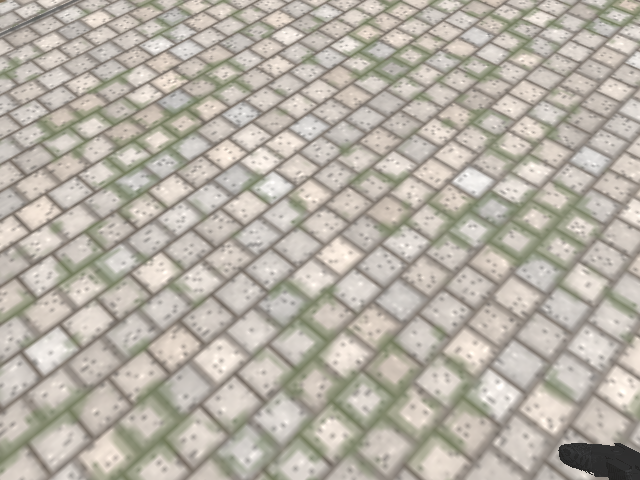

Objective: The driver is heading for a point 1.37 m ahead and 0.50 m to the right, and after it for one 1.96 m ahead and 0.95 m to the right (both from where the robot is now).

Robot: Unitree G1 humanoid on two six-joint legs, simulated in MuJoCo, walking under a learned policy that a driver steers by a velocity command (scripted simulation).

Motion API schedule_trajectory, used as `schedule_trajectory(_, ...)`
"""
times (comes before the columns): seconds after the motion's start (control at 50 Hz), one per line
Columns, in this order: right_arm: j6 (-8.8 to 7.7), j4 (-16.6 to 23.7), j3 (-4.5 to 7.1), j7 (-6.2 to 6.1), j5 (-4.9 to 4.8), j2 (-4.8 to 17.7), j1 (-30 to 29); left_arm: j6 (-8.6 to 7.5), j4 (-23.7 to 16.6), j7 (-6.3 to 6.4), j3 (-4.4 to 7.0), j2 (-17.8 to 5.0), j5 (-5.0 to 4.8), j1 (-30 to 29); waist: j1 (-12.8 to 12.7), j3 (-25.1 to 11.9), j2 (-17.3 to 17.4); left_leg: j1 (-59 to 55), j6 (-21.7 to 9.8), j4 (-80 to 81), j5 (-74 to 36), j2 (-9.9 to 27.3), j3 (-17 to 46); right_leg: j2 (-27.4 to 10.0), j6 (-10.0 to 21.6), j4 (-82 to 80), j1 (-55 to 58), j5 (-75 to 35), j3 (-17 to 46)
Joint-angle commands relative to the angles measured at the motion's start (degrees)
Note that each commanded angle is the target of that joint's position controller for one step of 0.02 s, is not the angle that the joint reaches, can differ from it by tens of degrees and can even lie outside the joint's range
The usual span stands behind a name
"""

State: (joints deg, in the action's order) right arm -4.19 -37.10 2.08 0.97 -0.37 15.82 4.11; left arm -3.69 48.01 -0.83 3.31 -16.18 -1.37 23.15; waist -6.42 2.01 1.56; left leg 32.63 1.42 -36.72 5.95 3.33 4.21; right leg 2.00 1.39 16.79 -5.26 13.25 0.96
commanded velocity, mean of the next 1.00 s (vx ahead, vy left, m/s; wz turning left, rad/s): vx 0.50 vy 0.00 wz -0.50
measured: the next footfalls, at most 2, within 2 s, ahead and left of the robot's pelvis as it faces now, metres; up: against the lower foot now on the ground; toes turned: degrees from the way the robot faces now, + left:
left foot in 0.12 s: +0.21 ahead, +0.14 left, +0.00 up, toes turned -6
right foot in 0.60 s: +0.44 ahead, -0.17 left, +0.00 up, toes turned -24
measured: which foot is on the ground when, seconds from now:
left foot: up 0.00-0.10, down 0.12-0.62, up 0.64-1.00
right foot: down 0.00-0.12, up 0.14-0.58, down 0.60-1.00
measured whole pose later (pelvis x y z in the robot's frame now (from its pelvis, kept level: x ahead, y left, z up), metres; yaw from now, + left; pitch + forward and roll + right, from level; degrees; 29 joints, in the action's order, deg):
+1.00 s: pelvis +0.51 -0.11 +0.00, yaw -34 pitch +2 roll +0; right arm -5.7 -40.8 2.1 1.2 0.1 16.7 2.0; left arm -2.2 40.4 0.5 3.8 -17.1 -1.2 20.0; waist -4.5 2.0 2.1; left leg 34.8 3.5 -32.1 -4.1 2.9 5.6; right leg 6.3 4.3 21.4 -5.9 16.5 8.4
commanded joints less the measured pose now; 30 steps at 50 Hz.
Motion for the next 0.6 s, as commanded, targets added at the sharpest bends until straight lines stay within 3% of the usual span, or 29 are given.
schedule_trajectory(0.02,-1.55,4.4,1.11,0.61,-0.55,4.4,-3.8,-0.28,-3.8,0.59,2.53,-10.8,-0.65,-1.9,2.8,-0.9,-7.1,-7.8,0.0,6.1,-4.2,-2.4,-1.3,-13.7,9.4,-4.4,-3.7,-11.1,12.4)
schedule_trajectory(0.06,-1.96,3.9,1.88,0.6,-0.71,6.0,-1.9,0.19,-3.6,0.91,2.62,-11.1,-0.75,-1.9,5.1,-1.5,-7.5,-13.8,-1.4,9.8,-3.8,-2.4,-1.2,-14.2,7.7,-1.6,-4.0,-9.2,13.8)
schedule_trajectory(0.08,-1.98,2.7,2.62,0.28,-0.54,7.2,1.7,0.31,-3.6,1.0,2.35,-10.3,-0.55,-1.9,7.1,-3.1,-7.2,-20.1,-2.4,11.3,-2.9,-2.7,-1.8,-12.7,6.5,1.8,-5.4,-10.6,13.1)
schedule_trajectory(0.1,-2.03,1.3,3.71,-0.33,0.01,9.3,7.7,0.19,-3.9,0.96,1.62,-8.2,-0.06,-2.1,10.3,-6.7,-6.2,-29.7,-4.2,11.8,-1.5,-0.2,0.0,-9.5,4.5,10.2,-8.8,-11.5,10.9)
schedule_trajectory(0.12,-1.79,0.4,4.81,-1.1,1.03,13.5,17.2,-0.03,-5.7,0.94,0.04,-3.7,1.45,-2.5,14.1,-15.1,2.1,-44.0,-7.8,11.0,0.5,11.6,11.3,-4.9,1.8,28.4,-18.0,1.5,6.6)
schedule_trajectory(0.14,-0.83,-0.9,5.44,-0.8,1.34,16.7,19.4,-0.84,-7.7,1.12,-0.86,-0.9,-0.08,3.6,11.1,-19.8,17.4,-53.1,-15.7,17.0,13.8,21.9,33.3,-0.2,-0.2,44.3,-34.5,21.2,2.6)
schedule_trajectory(0.16,-0.85,-1.1,4.36,-0.52,0.66,11.6,18.0,-0.81,-6.6,1.34,0.59,-6.8,-1.33,1.8,12.1,-14.5,11.0,-48.6,-15.7,20.1,23.3,19.9,34.8,-3.3,-0.6,51.9,-40.0,19.0,5.9)
schedule_trajectory(0.18,-1.02,-1.1,3.38,-0.51,0.19,8.5,15.3,-0.6,-7.2,1.25,1.37,-8.8,-1.4,-2.2,11.9,-8.4,8.1,-43.2,-13.7,20.7,20.7,17.6,26.2,-5.0,-0.4,53.2,-41.6,13.9,5.8)
schedule_trajectory(0.2,-1.18,-1.0,2.66,-0.36,0.47,6.5,11.8,-0.21,-7.0,1.31,1.47,-8.1,-0.94,-3.4,10.2,-5.9,5.6,-38.1,-12.4,22.0,14.3,15.0,20.0,-6.7,-0.9,52.4,-39.5,9.5,5.2)
schedule_trajectory(0.24,-1.48,-1.7,2.13,-0.27,1.12,4.3,8.0,0.76,-7.4,0.91,1.61,-6.5,-0.36,-4.6,7.7,-2.0,6.1,-30.4,-11.5,25.0,4.6,11.9,11.2,-8.9,-1.6,49.3,-36.0,4.8,5.3)
schedule_trajectory(0.28,-2.15,-2.6,2.58,-0.45,1.08,4.8,7.3,1.63,-8.3,0.51,1.25,-4.3,-0.34,-5.5,6.7,-1.2,5.0,-27.4,-12.0,27.2,-1.9,11.6,6.0,-9.4,-2.3,47.8,-34.7,1.9,4.6)
schedule_trajectory(0.32,-2.52,-3.7,3.14,-0.75,1.05,6.1,7.4,2.06,-9.6,0.31,1.05,-3.6,0.0,-7.6,6.5,-0.3,3.1,-26.9,-12.7,28.4,-6.2,12.0,2.1,-9.6,-3.1,44.0,-35.9,-1.6,4.7)
schedule_trajectory(0.4,-2.16,-5.4,3.75,-1.27,0.78,8.5,8.2,1.73,-11.8,-1.02,0.24,-2.5,0.06,-13.5,8.2,1.0,1.6,-27.2,-11.5,29.0,-9.8,10.6,-6.3,-8.9,-2.5,30.7,-33.5,-12.9,2.3)
schedule_trajectory(0.46,-1.56,-7.0,4.25,-1.44,0.07,10.3,10.8,1.66,-14.2,-2.03,-0.08,-2.5,0.14,-19.2,10.0,2.5,0.6,-30.0,-10.5,28.6,-10.3,11.6,-9.5,-8.0,-0.9,24.0,-32.5,-14.6,-0.2)
schedule_trajectory(0.52,-0.52,-8.3,4.82,-1.44,-0.84,11.9,12.6,1.88,-16.5,-2.78,0.27,-3.7,0.18,-22.2,10.0,3.0,0.9,-35.4,-9.0,24.9,-17.3,13.1,-11.9,-6.6,1.6,20.4,-32.1,-9.6,-2.5)
schedule_trajectory(0.56,0.27,-8.3,5.36,-1.76,-1.26,13.8,12.5,2.24,-16.9,-2.86,1.3,-5.7,0.44,-19.6,7.5,-0.3,2.9,-37.4,-7.7,16.7,-36.5,12.9,-14.0,-2.8,4.0,20.0,-25.4,-3.6,-5.9)
schedule_trajectory(0.58,0.78,-8.2,5.48,-1.94,-1.46,14.3,12.1,2.47,-15.7,-2.66,2.48,-7.6,0.41,-13.7,3.8,-3.8,3.0,-36.5,-6.7,7.8,-43.9,11.9,-15.4,-0.1,5.6,18.7,-17.3,-2.6,-7.5)
schedule_trajectory(0.6,0.91,-8.0,4.97,-2.16,-1.35,13.2,12.2,2.85,-13.1,-1.88,4.38,-10.8,0.18,-4.1,-1.1,-8.8,1.6,-30.0,-4.8,-5.0,-41.6,9.7,-16.8,1.9,7.8,16.0,-2.6,-5.6,-6.8)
